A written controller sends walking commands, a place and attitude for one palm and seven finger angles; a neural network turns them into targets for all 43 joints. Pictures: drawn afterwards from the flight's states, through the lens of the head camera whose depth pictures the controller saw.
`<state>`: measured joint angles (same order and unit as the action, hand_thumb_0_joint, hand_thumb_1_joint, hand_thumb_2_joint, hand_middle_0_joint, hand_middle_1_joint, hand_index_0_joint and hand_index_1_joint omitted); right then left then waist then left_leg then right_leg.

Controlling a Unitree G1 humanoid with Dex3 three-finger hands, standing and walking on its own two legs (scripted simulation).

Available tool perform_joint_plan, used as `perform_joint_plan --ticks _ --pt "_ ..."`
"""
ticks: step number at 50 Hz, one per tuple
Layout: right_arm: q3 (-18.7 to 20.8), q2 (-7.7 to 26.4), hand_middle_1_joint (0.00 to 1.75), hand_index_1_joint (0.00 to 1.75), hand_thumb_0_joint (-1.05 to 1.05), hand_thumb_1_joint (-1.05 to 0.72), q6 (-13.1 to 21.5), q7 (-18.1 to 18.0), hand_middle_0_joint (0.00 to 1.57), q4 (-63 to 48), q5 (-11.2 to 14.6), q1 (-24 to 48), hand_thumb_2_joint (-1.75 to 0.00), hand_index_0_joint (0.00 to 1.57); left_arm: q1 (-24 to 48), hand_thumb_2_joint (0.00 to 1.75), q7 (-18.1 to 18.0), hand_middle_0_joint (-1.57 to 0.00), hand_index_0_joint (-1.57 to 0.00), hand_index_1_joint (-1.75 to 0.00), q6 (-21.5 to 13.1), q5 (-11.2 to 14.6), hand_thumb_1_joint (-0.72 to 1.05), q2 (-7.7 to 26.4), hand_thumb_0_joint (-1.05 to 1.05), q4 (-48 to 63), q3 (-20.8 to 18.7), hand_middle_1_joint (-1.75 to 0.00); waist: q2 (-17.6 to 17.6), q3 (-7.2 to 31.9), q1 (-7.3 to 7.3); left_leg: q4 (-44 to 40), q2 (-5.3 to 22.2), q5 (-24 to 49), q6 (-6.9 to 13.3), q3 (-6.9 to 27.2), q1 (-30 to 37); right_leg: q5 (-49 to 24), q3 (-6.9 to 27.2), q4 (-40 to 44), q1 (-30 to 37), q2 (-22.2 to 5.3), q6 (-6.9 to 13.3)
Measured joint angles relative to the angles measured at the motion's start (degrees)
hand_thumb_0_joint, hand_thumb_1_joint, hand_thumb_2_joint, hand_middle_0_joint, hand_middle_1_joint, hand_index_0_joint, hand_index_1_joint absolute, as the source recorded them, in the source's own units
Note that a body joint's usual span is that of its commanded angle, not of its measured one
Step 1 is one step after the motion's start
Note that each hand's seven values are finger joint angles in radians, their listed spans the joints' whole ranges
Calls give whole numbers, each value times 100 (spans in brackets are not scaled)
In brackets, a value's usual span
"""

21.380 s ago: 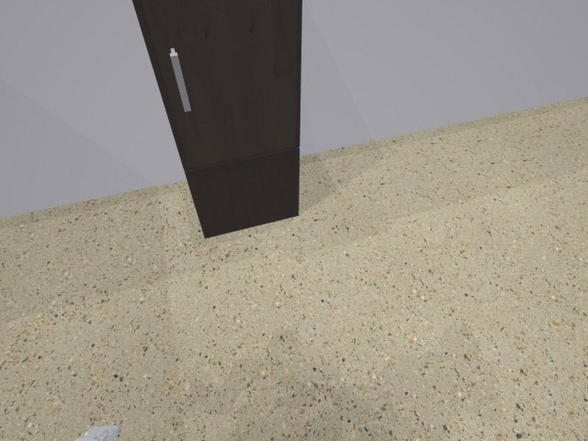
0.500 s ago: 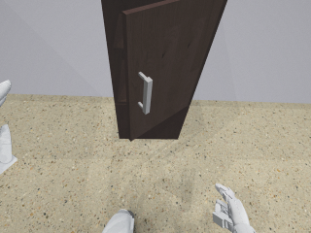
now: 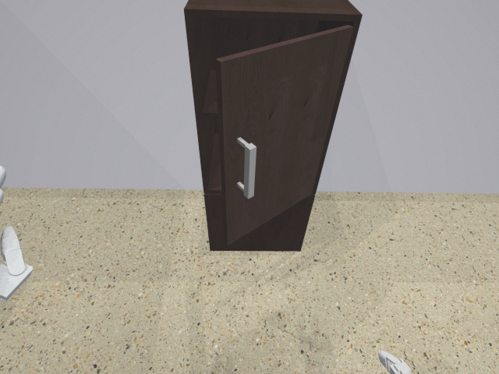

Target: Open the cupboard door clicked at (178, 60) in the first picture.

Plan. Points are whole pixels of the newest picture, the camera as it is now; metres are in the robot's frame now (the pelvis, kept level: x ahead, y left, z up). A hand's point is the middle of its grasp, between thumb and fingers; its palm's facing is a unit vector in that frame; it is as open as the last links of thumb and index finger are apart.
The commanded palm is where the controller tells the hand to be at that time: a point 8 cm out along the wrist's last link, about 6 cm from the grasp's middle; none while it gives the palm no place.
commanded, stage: stop stepping back and stand still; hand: left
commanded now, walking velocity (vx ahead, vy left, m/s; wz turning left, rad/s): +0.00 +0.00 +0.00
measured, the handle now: (245, 168) +0.59 +0.06 -0.02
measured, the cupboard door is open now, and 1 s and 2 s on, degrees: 37 37 37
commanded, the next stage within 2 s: let the arm hang, fingers relaxed in 0.48 s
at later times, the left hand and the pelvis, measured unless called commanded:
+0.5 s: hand (0, 297) +0.16 +0.30 +0.15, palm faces +0.45 -0.79 -0.42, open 7.4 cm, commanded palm +0.10 +0.32 +0.18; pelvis -0.03 +0.02 +0.01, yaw +1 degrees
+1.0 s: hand out of the picture -0.08 +0.18 -0.17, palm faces +0.04 -0.99 -0.13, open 7.2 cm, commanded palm none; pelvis -0.04 +0.01 +0.01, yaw +2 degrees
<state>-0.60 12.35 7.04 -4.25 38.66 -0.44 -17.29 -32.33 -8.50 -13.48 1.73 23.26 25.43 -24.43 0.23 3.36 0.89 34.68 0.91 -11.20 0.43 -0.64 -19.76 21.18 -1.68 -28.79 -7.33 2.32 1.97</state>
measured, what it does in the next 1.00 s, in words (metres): stands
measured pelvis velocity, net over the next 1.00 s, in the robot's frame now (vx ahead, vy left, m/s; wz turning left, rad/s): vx -0.04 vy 0.01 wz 0.04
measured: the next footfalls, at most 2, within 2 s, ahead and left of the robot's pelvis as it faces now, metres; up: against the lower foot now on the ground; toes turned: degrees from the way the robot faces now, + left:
none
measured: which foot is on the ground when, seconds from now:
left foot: down 0.00-1.00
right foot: down 0.00-1.00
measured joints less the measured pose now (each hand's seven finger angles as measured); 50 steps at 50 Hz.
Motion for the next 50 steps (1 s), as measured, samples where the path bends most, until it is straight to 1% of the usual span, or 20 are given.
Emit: perform_joint_plan --ticks 1,2,4,8,11,13,18,23,26,29,30,31,33,36,38,40,42,44,47,50 --pt "26 44 30 30 1 -90 20 -22 21 46 9 37 -90 20 182 90 -15 -21 -22 -30 48 3 88 -77 1 -120 37 -30 66 -40 13 -216 4 -193 25 34 140 41 -48 -71 -15 6 -33" --pt "44 36 30 30 1 -90 9 -44 21 122 28 125 -90 20 365 90 -26 -21 -22 -30 105 11 88 -145 1 -249 70 -30 31 -115 41 -269 -52 -285 46 19 187 62 -46 -117 -10 -54 -67" --pt "16 10 30 30 1 -90 -20 -57 21 127 36 305 -90 20 547 90 -38 -21 -22 -30 243 9 88 -263 1 -382 104 -30 -45 -239 78 -370 -111 -171 70 -65 250 -5 24 -101 -2 -131 -81" --pt "-77 -114 30 30 2 -90 78 -32 21 -140 17 555 -90 20 461 90 22 -20 -21 -30 362 15 89 -242 1 -207 191 -30 -116 -352 -41 -578 -112 83 106 -113 240 -183 67 36 -57 -141 -145" --pt "-144 -208 30 30 1 -90 148 -12 21 -327 -9 624 -90 20 221 90 65 -20 -21 -30 286 22 89 -123 1 82 210 -30 -134 -338 -132 -702 -74 208 101 -75 180 -356 35 248 -73 -94 -132" --pt "-164 -239 30 30 1 -90 161 -2 21 -403 -28 623 -90 20 62 90 82 -21 -21 -30 217 35 89 -35 1 217 170 -30 -126 -309 -156 -760 -52 271 95 -45 138 -457 11 385 -73 -65 -129" --pt "-152 -197 30 30 1 -90 124 -18 21 -374 -36 554 -90 20 -49 90 65 -21 -22 -30 151 65 88 20 1 132 65 -30 -51 -258 -76 -868 -40 365 105 -16 101 -615 -12 617 -47 -44 -148" --pt "-127 -112 30 30 1 -90 102 -46 21 -213 -20 470 -90 20 143 90 21 -21 -21 -30 276 46 89 -158 1 -179 140 -30 3 -287 12 -987 -81 440 137 -9 150 -678 -25 726 3 -81 -184" --pt "-119 -95 30 30 1 -90 107 -47 21 -155 -14 437 -90 20 218 90 12 -20 -21 -30 345 29 89 -253 1 -225 230 -30 1 -328 12 -1020 -99 459 149 -1 167 -691 -36 759 25 -97 -194" --pt "-116 -108 30 30 1 -90 127 -50 21 -135 -20 421 -90 20 214 90 15 -20 -21 -30 368 20 89 -248 1 -131 277 -30 -31 -363 -26 -1050 -117 466 154 5 184 -685 -44 769 36 -112 -197" --pt "-82 -52 30 30 1 -90 242 60 21 1 -19 447 -90 20 342 90 104 -20 -21 -30 252 -75 89 -200 1 -393 389 -30 12 -312 -28 -963 -125 449 161 28 68 -655 -77 678 -67 -117 -196" --pt "-44 56 30 30 1 -90 241 192 21 197 -10 523 -90 20 609 90 261 -20 -21 -30 274 -160 89 -149 1 -910 608 -30 90 -273 2 -823 -143 410 175 49 -58 -589 -106 517 -190 -134 -202" --pt "-6 281 30 30 1 -90 6 362 21 621 -32 745 -90 20 1193 90 540 -20 -21 -30 640 -265 89 -152 0 -2292 1140 -30 256 -220 44 -575 -184 314 212 45 -221 -425 -114 173 -387 -182 -221" --pt "-1 457 30 30 1 -90 -338 466 21 1090 -86 998 -90 20 1757 90 789 -19 -20 -30 1232 -340 90 -346 0 -4458 1796 -30 345 -230 -66 -393 -241 223 252 3 -269 -248 -84 -175 -512 -253 -256" --pt "-2 467 30 30 1 -90 -475 499 21 1269 -111 1036 -90 20 1889 90 872 -19 -20 -30 1466 -348 90 -535 0 -5627 2105 -30 258 -296 -169 -405 -261 220 247 -33 -212 -195 -50 -271 -513 -281 -244" --pt "-4 445 30 30 1 -90 -575 506 21 1417 -134 984 -90 20 1892 90 905 -19 -20 -30 1586 -333 90 -756 0 -6541 2334 -30 121 -387 -244 -489 -267 253 228 -51 -123 -196 -31 -259 -463 -289 -227" --pt "-10 414 30 30 1 -90 -657 496 21 1588 -141 875 -90 20 1821 90 921 -20 -20 -30 1625 -310 90 -981 1 -7244 2496 -30 -17 -486 -268 -604 -260 305 204 -42 -33 -236 -38 -166 -383 -279 -207" --pt "-8 372 30 30 1 -90 -723 473 21 1796 -138 733 -90 20 1705 90 932 -20 -20 -30 1613 -286 91 -1178 1 -7785 2585 -30 -130 -571 -247 -712 -249 360 180 -9 35 -292 -67 -39 -301 -260 -184" --pt "3 267 30 30 1 -91 -802 418 20 2133 -123 514 -90 20 1506 90 882 -20 -21 -30 1575 -258 93 -1266 1 -8405 2537 -30 -229 -673 -160 -842 -228 424 145 58 108 -373 -128 154 -185 -224 -145" --pt "21 156 30 29 1 -91 -850 368 20 2414 -106 332 -90 20 1304 90 880 -20 -21 -30 1529 -235 93 -1265 1 -8830 2486 -30 -222 -738 -76 -935 -218 464 123 118 166 -436 -183 316 -81 -200 -122"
